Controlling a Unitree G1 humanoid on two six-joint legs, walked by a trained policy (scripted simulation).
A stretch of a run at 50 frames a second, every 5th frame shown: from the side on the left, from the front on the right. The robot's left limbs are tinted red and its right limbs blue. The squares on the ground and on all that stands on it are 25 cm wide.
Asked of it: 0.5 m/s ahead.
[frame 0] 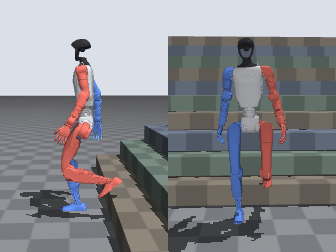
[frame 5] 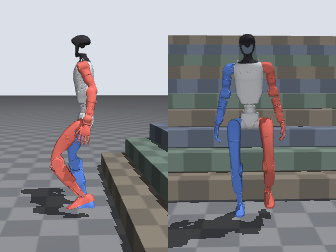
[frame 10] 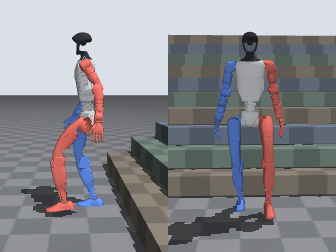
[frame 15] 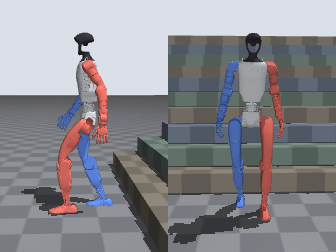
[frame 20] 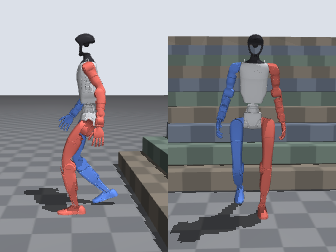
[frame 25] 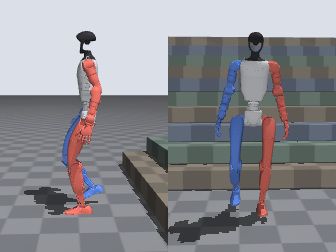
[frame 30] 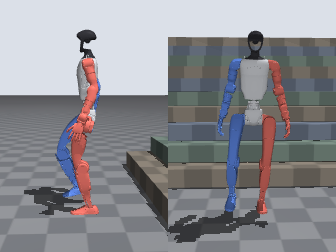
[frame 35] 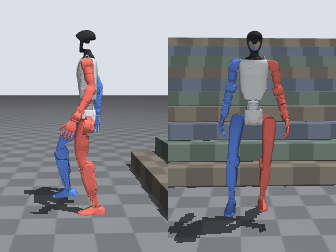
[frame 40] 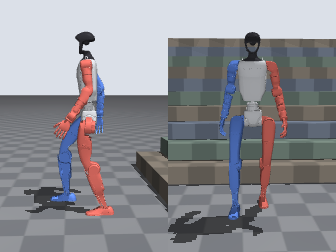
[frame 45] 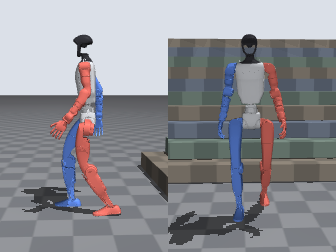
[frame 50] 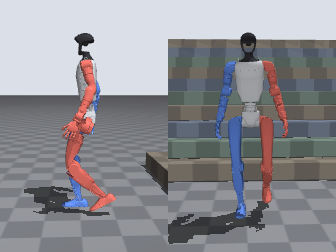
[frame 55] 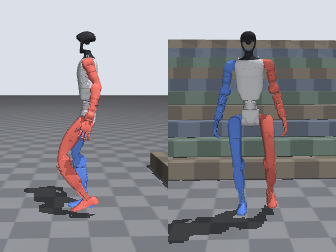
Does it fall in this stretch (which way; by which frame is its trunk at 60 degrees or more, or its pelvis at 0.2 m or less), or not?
no
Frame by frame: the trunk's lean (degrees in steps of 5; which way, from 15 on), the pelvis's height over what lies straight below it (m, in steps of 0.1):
0: 5, 0.8
5: 5, 0.8
10: 5, 0.8
15: 5, 0.8
20: 5, 0.8
25: 5, 0.8
30: 0, 0.8
35: 0, 0.8
40: 5, 0.8
45: 5, 0.8
50: 5, 0.8
55: 5, 0.8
